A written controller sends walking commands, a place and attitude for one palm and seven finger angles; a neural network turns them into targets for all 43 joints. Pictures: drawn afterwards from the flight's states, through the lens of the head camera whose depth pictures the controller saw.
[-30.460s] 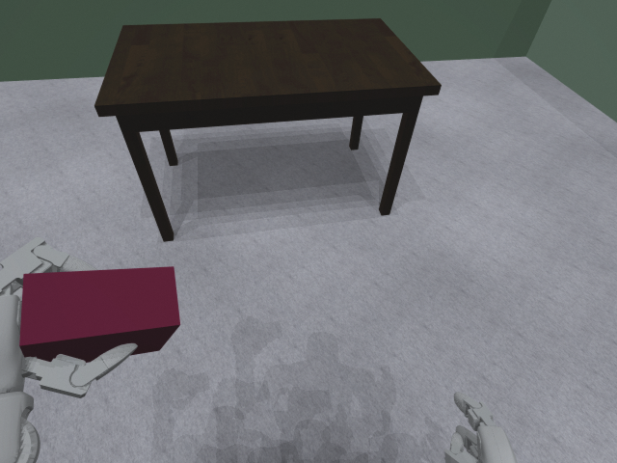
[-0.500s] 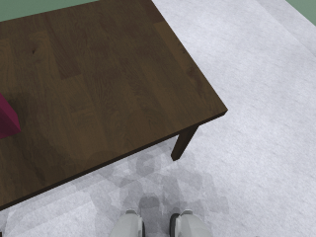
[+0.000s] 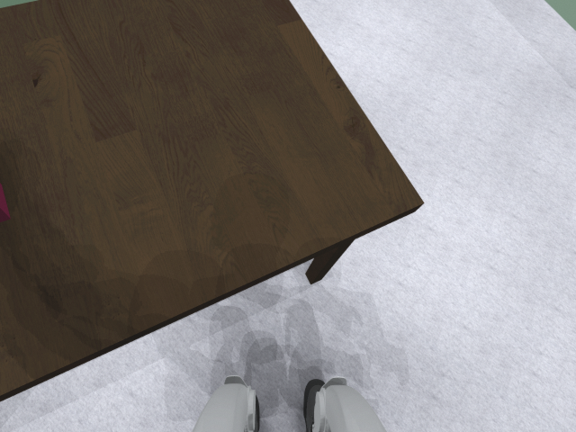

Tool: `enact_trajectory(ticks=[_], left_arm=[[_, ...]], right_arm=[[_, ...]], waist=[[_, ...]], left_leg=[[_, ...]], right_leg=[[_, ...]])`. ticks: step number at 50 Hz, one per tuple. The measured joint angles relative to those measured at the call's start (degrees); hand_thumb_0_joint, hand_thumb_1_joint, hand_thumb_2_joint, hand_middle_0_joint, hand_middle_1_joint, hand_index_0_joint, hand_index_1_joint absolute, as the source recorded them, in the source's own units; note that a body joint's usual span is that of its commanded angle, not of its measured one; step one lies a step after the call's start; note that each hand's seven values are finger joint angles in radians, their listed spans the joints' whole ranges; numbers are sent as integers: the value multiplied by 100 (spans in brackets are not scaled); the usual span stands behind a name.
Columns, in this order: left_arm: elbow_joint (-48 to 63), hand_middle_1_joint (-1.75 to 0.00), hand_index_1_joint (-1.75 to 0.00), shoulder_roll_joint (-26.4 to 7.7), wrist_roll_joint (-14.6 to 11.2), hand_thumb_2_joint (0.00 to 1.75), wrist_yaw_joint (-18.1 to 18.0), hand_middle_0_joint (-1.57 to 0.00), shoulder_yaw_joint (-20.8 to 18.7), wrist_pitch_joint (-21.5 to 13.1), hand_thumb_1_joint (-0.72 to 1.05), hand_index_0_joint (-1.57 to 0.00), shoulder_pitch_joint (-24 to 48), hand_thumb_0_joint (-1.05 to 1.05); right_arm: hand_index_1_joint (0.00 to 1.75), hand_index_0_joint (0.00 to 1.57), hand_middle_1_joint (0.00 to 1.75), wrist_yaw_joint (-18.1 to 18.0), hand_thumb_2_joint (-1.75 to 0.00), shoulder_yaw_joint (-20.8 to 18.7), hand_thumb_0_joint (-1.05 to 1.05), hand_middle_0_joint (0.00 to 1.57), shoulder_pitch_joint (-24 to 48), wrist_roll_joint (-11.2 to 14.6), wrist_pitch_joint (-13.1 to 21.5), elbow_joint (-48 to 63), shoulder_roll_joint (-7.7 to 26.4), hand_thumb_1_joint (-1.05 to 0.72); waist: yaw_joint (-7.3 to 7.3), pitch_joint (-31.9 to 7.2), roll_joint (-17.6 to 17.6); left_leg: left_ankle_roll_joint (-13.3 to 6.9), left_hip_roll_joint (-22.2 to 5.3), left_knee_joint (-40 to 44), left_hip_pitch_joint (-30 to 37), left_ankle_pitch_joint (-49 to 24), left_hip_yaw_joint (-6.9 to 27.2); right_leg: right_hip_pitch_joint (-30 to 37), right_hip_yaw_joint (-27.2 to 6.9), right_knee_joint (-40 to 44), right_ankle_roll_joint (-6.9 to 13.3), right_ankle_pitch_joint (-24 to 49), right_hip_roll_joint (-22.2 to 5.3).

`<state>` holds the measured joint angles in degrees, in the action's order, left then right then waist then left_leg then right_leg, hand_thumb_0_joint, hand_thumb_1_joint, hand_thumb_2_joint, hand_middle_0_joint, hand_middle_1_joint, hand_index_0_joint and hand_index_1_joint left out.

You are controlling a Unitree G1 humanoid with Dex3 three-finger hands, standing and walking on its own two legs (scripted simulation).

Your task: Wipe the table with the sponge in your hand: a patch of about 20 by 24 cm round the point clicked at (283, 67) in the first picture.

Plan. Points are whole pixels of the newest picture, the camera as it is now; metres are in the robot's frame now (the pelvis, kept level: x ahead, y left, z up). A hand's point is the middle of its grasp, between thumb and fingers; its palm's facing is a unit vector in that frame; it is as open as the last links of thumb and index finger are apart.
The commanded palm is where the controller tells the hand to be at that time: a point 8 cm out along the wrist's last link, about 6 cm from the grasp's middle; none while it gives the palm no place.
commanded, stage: wipe forward along the first lane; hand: left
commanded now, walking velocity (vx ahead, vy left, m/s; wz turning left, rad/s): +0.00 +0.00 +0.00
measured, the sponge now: out of the picture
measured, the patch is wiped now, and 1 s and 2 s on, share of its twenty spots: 0.40 0.50 0.70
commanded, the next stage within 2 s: slide across to the middle lane in 0.02 s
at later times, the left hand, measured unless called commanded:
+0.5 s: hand out of the picture +0.43 +0.45 +0.03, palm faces -0.21 -0.01 -0.98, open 9.7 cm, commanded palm +0.45 +0.40 +0.08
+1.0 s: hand out of the picture +0.45 +0.40 +0.03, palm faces -0.20 +0.00 -0.98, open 9.7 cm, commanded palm +0.45 +0.36 +0.06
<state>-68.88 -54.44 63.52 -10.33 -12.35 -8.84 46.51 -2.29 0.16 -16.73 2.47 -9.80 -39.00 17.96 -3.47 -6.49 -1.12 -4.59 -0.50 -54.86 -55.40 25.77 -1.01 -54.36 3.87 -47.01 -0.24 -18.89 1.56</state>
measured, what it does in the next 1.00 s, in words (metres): stands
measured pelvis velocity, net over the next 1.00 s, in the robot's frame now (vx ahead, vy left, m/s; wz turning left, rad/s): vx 0.02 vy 0.01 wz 0.02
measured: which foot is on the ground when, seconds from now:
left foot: down 0.00-1.00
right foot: down 0.00-1.00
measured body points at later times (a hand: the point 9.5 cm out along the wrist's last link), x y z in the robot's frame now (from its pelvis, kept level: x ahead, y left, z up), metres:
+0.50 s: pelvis +0.01 +0.01 +0.01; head +0.16 +0.06 +0.44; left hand +0.44 +0.45 +0.09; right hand +0.04 -0.27 -0.10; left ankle -0.01 +0.06 -0.68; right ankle +0.02 -0.13 -0.68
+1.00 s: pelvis +0.02 +0.01 +0.02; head +0.15 +0.05 +0.45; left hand +0.46 +0.40 +0.08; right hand +0.04 -0.27 -0.10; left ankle -0.01 +0.06 -0.68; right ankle +0.02 -0.14 -0.68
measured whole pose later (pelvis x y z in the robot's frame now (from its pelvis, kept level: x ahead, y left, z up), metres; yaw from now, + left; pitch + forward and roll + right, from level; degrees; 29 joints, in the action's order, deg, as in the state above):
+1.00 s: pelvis +0.02 +0.01 +0.02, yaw +1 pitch +23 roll -5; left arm -68.3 -42.1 61.6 -14.2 -3.1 2.7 48.7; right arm -1.2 -1.4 -17.7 1.5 -10.1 -43.6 15.3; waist -4.8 -6.9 -2.0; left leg -5.2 0.8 -46.3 -45.8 23.6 -0.8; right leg -44.1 3.3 -37.6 -0.3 -16.6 1.0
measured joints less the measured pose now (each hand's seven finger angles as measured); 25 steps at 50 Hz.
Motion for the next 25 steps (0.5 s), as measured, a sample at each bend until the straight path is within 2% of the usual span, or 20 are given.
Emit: enact_trajectory(ticks=[10, 18, 25], left_arm=[[5, -134, -136, -169, 3, 108, 97, -79, -111, -68, -51, -80, 144, 1], [245, -135, -136, 92, -106, 108, 48, -79, 173, 193, -50, -80, 70, 1], [227, -135, -136, 389, -119, 108, 82, -79, 489, 436, -50, -79, 162, 0]], right_arm=[[30, 20, 30, 16, -90, 27, 0, 21, 14, -11, -212, 95, 5, -90], [30, 20, 30, 2, -90, -57, 0, 21, -40, -14, -249, -67, -101, -90], [30, 20, 30, -33, -90, -62, 0, 21, -86, -28, -174, -229, -190, -90]], waist=[[-58, 55, 15], [-33, 61, 4], [-91, 30, 10]], left_leg=[[-35, -2, -63, -72, 43, 0], [-54, 42, 159, 167, -36, 42], [-68, 90, 455, 527, -124, 91]], right_leg=[[-44, -3, -3, -27, -8, 5], [248, 29, 279, -26, 77, -22], [651, 67, 616, 40, 158, -47]])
